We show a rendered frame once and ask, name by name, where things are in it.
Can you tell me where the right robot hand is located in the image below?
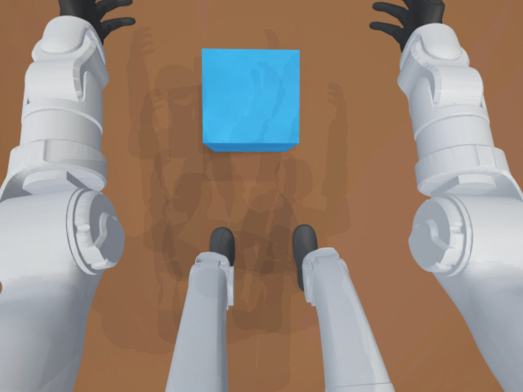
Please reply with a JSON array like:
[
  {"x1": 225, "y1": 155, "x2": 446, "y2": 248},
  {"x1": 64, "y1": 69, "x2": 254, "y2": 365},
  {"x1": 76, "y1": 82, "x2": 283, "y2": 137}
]
[{"x1": 369, "y1": 0, "x2": 445, "y2": 52}]

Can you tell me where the left robot upper arm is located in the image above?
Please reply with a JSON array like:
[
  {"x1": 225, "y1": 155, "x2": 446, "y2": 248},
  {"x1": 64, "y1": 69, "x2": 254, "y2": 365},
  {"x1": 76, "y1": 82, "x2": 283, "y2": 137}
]
[{"x1": 0, "y1": 188, "x2": 124, "y2": 392}]

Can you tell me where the right robot forearm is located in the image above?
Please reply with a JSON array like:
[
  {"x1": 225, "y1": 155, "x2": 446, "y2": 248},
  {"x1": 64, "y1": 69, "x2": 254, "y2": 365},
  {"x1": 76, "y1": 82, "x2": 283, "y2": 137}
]
[{"x1": 397, "y1": 23, "x2": 523, "y2": 202}]

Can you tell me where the right robot upper arm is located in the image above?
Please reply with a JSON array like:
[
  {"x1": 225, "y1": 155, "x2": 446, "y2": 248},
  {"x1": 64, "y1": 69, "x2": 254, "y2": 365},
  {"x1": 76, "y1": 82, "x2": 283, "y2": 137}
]
[{"x1": 409, "y1": 193, "x2": 523, "y2": 392}]

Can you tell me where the left robot forearm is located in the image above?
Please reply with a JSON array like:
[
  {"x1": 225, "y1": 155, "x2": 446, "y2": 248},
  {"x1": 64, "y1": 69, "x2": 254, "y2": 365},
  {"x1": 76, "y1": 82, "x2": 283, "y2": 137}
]
[{"x1": 0, "y1": 16, "x2": 110, "y2": 203}]

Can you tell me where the carton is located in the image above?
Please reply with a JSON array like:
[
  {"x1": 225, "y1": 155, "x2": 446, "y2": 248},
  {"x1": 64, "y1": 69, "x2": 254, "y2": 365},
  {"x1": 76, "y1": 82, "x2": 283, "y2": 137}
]
[{"x1": 202, "y1": 48, "x2": 300, "y2": 152}]

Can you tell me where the robot left foot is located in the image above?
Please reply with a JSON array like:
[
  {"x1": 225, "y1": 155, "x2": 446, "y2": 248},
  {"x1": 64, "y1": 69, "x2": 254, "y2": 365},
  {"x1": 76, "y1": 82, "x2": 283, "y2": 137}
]
[{"x1": 210, "y1": 227, "x2": 235, "y2": 266}]

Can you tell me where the left robot hand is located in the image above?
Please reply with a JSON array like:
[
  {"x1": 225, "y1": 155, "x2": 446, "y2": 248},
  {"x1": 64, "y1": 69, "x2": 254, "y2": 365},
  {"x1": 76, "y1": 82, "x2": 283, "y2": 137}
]
[{"x1": 58, "y1": 0, "x2": 136, "y2": 46}]

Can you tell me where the right robot shin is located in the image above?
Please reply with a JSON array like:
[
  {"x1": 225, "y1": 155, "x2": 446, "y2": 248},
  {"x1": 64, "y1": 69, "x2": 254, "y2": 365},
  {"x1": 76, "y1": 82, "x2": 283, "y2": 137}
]
[{"x1": 302, "y1": 247, "x2": 349, "y2": 273}]

